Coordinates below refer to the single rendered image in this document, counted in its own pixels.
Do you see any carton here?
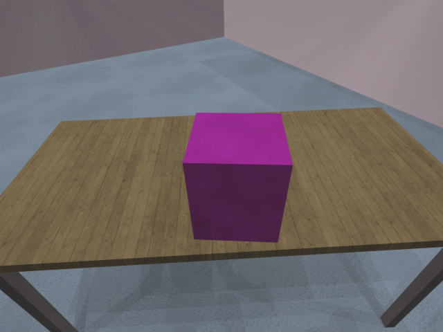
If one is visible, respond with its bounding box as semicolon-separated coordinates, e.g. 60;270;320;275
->
183;113;293;243

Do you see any table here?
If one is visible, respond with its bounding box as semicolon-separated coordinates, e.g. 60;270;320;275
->
0;107;443;332

